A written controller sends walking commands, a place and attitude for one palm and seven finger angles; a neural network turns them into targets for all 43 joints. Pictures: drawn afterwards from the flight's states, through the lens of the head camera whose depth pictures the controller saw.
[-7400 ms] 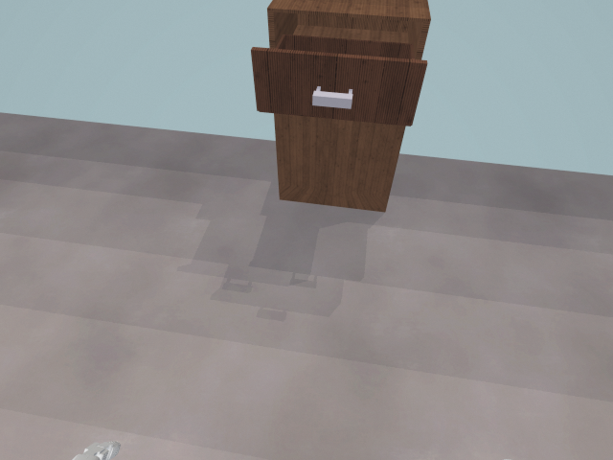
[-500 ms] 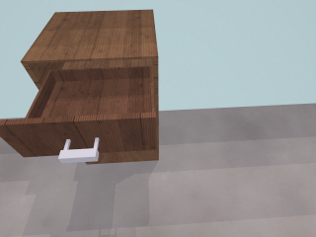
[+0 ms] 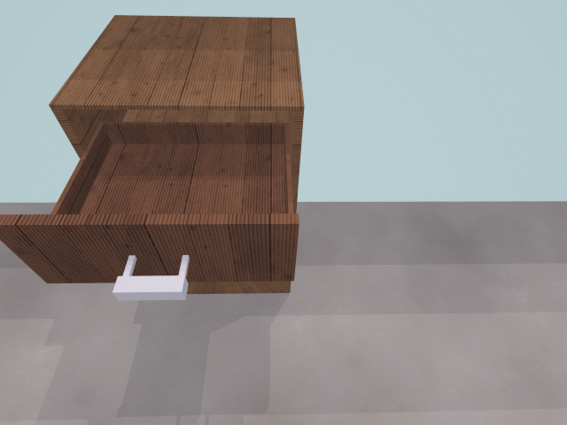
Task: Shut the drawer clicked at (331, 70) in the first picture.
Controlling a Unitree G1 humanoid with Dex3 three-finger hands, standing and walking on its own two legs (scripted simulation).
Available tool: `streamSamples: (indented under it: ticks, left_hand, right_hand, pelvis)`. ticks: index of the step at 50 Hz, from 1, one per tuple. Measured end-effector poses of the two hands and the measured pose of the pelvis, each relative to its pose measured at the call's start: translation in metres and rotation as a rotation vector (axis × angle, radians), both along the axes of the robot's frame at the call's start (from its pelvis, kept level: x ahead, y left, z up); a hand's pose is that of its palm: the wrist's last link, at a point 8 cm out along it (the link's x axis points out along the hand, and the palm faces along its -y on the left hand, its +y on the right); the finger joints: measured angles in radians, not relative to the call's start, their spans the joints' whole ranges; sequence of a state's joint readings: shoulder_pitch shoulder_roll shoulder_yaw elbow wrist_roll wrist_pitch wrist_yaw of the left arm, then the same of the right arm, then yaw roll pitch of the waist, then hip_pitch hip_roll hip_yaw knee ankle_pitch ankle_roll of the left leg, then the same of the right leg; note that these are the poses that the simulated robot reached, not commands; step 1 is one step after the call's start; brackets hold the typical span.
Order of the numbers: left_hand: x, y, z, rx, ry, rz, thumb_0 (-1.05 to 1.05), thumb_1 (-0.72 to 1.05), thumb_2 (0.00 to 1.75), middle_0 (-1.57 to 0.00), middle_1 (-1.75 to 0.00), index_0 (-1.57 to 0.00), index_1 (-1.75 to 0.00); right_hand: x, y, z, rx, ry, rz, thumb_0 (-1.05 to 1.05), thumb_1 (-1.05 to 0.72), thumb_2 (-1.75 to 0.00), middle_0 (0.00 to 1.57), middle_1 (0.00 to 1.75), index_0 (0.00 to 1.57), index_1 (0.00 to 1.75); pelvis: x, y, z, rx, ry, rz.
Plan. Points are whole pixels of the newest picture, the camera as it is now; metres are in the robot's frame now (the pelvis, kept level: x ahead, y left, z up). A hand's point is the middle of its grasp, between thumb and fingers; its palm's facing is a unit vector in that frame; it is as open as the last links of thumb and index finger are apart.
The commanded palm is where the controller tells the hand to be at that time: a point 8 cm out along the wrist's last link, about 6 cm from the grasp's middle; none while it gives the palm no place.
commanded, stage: shuffle to correct the standing spot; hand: left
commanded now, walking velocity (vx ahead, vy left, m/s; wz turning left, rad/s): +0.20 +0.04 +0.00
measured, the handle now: (155, 274) +0.34 +0.22 -0.03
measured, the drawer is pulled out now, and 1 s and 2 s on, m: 0.30 0.30 0.30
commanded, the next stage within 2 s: come to a stop and stand still in 0.02 s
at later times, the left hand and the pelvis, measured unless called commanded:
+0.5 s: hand out of the picture +0.08 +0.21 -0.18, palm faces +0.10 -0.96 -0.26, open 7.3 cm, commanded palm none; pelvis +0.06 +0.01 -0.01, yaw +2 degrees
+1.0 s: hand out of the picture +0.07 +0.16 -0.17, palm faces +0.06 -0.98 -0.21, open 7.3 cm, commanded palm none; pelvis +0.04 -0.02 +0.01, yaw +2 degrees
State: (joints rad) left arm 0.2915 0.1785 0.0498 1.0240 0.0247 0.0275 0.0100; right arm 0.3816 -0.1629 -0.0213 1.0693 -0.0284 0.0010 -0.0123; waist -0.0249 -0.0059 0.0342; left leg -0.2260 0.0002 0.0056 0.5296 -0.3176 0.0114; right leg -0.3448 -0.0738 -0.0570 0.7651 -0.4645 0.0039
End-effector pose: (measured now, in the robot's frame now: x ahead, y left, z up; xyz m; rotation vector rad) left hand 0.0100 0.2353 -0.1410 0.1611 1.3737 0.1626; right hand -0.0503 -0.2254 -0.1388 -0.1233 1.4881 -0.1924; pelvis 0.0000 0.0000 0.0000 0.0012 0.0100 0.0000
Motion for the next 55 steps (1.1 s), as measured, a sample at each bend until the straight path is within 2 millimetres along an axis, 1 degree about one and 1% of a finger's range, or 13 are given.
streamSamples:
  ticks: [3,5,8,14,19,23,27,31,35,40,43,49,55]
  left_hand:
    - [0.027,-0.002,0.008,0.008,-0.049,-0.003,0.01,0.91,0.90,-0.20,-0.30,-0.20,-0.30]
    - [0.045,-0.005,0.009,0.018,-0.107,0.004,0.01,0.91,0.90,-0.20,-0.30,-0.20,-0.30]
    - [0.059,-0.009,0.011,0.027,-0.158,0.042,0.01,0.91,0.90,-0.20,-0.30,-0.20,-0.30]
    - [0.051,-0.003,0.015,0.041,-0.062,0.071,0.00,0.94,0.90,-0.20,-0.30,-0.20,-0.30]
    - [0.049,0.014,-0.004,0.026,0.015,0.072,0.00,0.92,0.90,-0.20,-0.30,-0.20,-0.30]
    - [0.055,0.023,-0.006,0.047,0.015,0.084,0.01,0.92,0.90,-0.20,-0.30,-0.20,-0.30]
    - [0.062,0.022,0.002,0.065,-0.026,0.077,0.01,0.91,0.90,-0.20,-0.30,-0.20,-0.30]
    - [0.062,0.011,0.005,0.093,-0.071,0.053,0.01,0.91,0.90,-0.20,-0.30,-0.20,-0.30]
    - [0.052,-0.007,0.010,0.082,-0.055,0.042,0.00,0.91,0.90,-0.20,-0.30,-0.20,-0.30]
    - [0.048,-0.026,0.011,0.033,-0.030,0.022,0.01,0.91,0.90,-0.20,-0.30,-0.20,-0.30]
    - [0.048,-0.027,0.005,0.021,-0.025,0.028,0.01,0.92,0.90,-0.20,-0.30,-0.20,-0.30]
    - [0.049,-0.028,0.005,0.003,-0.035,0.037,0.01,0.93,0.90,-0.20,-0.30,-0.20,-0.30]
    - [0.041,-0.028,0.009,0.003,-0.029,0.030,0.01,0.93,0.90,-0.20,-0.30,-0.20,-0.30]
  right_hand:
    - [0.004,0.003,0.001,0.021,0.024,0.009,0.00,-0.91,-0.90,0.20,0.30,0.20,0.30]
    - [0.010,0.002,-0.005,0.039,0.042,0.020,0.00,-0.91,-0.90,0.20,0.30,0.20,0.30]
    - [0.032,-0.001,-0.013,0.049,0.057,0.053,0.01,-0.91,-0.90,0.20,0.30,0.20,0.30]
    - [0.122,0.001,-0.008,0.029,-0.086,0.083,0.01,-0.91,-0.90,0.20,0.30,0.20,0.30]
    - [0.189,0.014,-0.010,0.001,-0.238,0.115,0.01,-0.91,-0.90,0.20,0.30,0.20,0.30]
    - [0.216,0.024,-0.006,0.004,-0.287,0.157,0.00,-0.91,-0.90,0.20,0.30,0.20,0.30]
    - [0.227,0.022,-0.005,0.023,-0.310,0.175,0.00,-0.91,-0.90,0.20,0.30,0.20,0.30]
    - [0.230,0.007,-0.014,0.047,-0.340,0.158,0.00,-0.91,-0.90,0.20,0.30,0.21,0.30]
    - [0.218,-0.009,-0.016,0.048,-0.305,0.125,0.00,-0.91,-0.90,0.20,0.30,0.20,0.30]
    - [0.186,-0.023,-0.008,0.022,-0.236,0.090,0.01,-0.91,-0.90,0.20,0.30,0.20,0.30]
    - [0.162,-0.027,-0.008,-0.003,-0.189,0.085,0.01,-0.91,-0.90,0.20,0.30,0.20,0.30]
    - [0.115,-0.023,0.001,-0.004,-0.075,0.101,0.01,-0.91,-0.90,0.20,0.30,0.20,0.30]
    - [0.087,-0.013,0.000,0.031,-0.033,0.088,0.01,-0.91,-0.90,0.20,0.30,0.20,0.30]
  pelvis:
    - [0.013,-0.004,0.003,0.003,0.006,0.015]
    - [0.023,-0.008,-0.001,0.017,0.008,0.031]
    - [0.036,-0.008,-0.004,0.010,-0.006,0.061]
    - [0.057,0.003,0.005,0.024,-0.017,0.053]
    - [0.069,0.019,-0.008,0.016,-0.034,0.032]
    - [0.067,0.018,-0.008,0.026,-0.029,0.034]
    - [0.060,0.009,-0.006,0.023,-0.017,0.033]
    - [0.054,-0.006,-0.013,0.040,-0.009,0.029]
    - [0.051,-0.014,-0.009,0.024,-0.016,0.041]
    - [0.050,-0.019,0.001,0.025,-0.003,0.030]
    - [0.049,-0.020,-0.001,0.007,-0.001,0.034]
    - [0.043,-0.023,0.008,0.011,-0.020,0.037]
    - [0.038,-0.022,0.011,0.010,-0.023,0.037]
